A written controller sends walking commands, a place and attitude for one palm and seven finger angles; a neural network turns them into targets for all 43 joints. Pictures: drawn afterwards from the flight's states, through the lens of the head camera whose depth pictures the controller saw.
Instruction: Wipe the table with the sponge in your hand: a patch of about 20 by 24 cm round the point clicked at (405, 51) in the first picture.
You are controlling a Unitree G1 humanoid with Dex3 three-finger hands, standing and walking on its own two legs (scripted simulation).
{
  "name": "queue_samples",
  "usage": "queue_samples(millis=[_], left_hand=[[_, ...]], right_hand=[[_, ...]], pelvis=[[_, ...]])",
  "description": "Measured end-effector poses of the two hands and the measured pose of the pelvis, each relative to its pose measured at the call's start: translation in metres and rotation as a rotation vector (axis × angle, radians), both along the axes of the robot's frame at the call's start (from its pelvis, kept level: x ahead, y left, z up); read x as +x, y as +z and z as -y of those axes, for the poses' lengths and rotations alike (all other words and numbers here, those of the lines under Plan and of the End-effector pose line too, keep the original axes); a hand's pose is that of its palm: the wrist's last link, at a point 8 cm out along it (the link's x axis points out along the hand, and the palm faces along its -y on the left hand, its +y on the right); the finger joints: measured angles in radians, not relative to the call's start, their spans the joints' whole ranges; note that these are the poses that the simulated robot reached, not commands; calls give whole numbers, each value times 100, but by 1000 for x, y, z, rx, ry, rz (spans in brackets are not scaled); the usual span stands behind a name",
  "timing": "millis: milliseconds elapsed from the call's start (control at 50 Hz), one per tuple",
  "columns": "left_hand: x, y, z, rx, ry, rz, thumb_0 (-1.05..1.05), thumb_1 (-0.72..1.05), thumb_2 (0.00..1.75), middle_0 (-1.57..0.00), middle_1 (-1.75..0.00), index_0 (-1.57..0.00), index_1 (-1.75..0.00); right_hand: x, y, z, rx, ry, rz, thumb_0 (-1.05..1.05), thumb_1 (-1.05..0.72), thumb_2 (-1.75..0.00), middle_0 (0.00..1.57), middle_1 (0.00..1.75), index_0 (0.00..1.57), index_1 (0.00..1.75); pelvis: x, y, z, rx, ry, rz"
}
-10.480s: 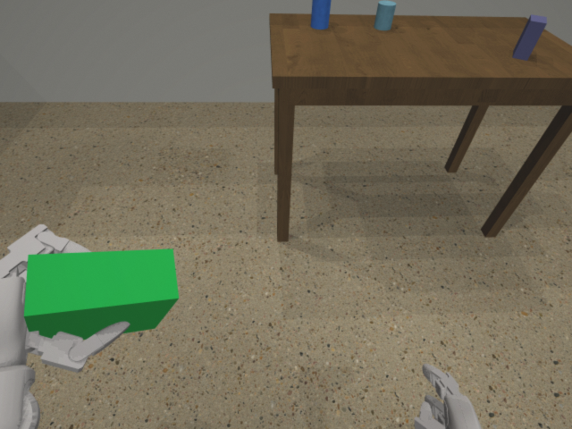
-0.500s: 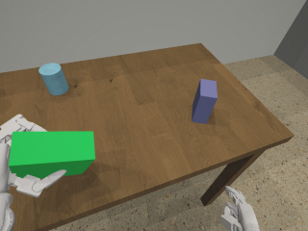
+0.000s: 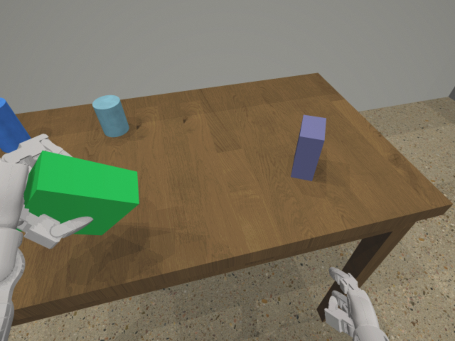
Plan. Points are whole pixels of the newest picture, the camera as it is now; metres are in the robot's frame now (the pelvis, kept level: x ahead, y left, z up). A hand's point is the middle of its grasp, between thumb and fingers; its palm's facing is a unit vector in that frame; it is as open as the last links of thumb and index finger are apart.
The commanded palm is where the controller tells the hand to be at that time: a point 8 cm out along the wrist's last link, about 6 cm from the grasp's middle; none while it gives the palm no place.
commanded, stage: turn the palm down, sponge in hand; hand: left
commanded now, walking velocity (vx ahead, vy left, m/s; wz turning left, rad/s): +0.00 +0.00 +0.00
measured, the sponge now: (91, 201) +0.25 +0.25 +0.15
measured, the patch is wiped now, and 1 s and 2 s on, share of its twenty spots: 0.00 0.00 0.00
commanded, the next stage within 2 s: move the sponge above the wiping area in 1.72 s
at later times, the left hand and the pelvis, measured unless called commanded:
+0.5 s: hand (75, 190) +0.24 +0.25 +0.19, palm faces +0.23 -0.41 -0.88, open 9.9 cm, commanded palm +0.21 +0.27 +0.25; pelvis +0.02 -0.03 +0.00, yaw +0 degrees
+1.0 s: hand (55, 177) +0.24 +0.27 +0.21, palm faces +0.23 -0.18 -0.96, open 9.9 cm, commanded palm +0.20 +0.28 +0.28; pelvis +0.00 +0.00 +0.01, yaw -1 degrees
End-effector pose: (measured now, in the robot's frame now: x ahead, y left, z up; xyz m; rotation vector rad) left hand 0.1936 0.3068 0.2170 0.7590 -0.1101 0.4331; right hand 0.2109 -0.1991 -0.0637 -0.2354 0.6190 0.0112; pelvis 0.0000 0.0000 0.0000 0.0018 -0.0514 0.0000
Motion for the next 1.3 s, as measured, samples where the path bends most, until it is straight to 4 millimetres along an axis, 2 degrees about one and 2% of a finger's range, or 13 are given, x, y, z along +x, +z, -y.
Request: queue_samples(millis=[60, 140, 240, 340, 460, 620, 800, 980, 1140, 1300], left_hand=[[3, 3, 4, 24, 17, -67, 0, -47, 101, -76, -135, -75, -135], [9, 2, 24, 77, -50, -150, 0, -47, 101, -76, -135, -75, -135], [12, 9, 40, 152, -99, -160, 0, -47, 101, -76, -135, -75, -135], [10, 20, 38, 217, -36, -154, 0, -47, 101, -76, -135, -75, -135], [15, 18, 33, 276, 14, -229, 0, -47, 101, -76, -135, -75, -135], [21, 25, 46, 375, -33, -209, 0, -47, 101, -76, -134, -75, -134], [26, 37, 27, 436, 79, -248, 0, -47, 101, -76, -134, -75, -134], [20, 43, 31, 531, 44, -263, 0, -47, 101, -76, -134, -75, -134], [13, 56, 20, 572, 139, -253, 0, -47, 101, -76, -134, -75, -134], [10, 47, 27, 616, 121, -294, 0, -47, 101, -76, -134, -75, -134]], right_hand=[[3, -1, 8, 14, -15, 11, 2, -90, -90, 20, 30, 21, 31], [8, 1, 19, 26, -38, 44, 2, -90, -90, 20, 30, 20, 31], [12, 2, 37, 23, -59, 61, 2, -90, -90, 20, 30, 20, 30], [15, -3, 55, 5, -77, 36, 2, -90, -90, 20, 30, 20, 30], [20, -9, 66, -13, -99, 13, 2, -90, -90, 20, 30, 20, 30], [29, -3, 51, 7, -92, 42, 2, -91, -90, 20, 30, 20, 30], [27, 0, 36, 24, -119, 25, 2, -90, -90, 20, 30, 15, 28], [23, 4, 23, 22, -122, 15, 2, -90, -90, 20, 30, 10, 25], [22, 6, 16, 25, -113, 8, 2, -90, -90, 20, 30, 6, 23], [18, 7, 12, 34, -98, 21, 2, -90, -90, 20, 30, 6, 24]], pelvis=[[0, 1, 7, 2, 2, 7], [3, 2, 16, 6, -3, 9], [9, 1, 28, 6, -10, 5], [16, 0, 34, 5, -7, 0], [21, -2, 35, 7, -3, -4], [23, -1, 28, 7, -10, -6], [15, 3, 13, 7, -18, 6], [3, 7, -1, 7, -23, 21], [-7, 8, -5, 10, -22, 32], [-14, 7, -4, 13, -27, 37]])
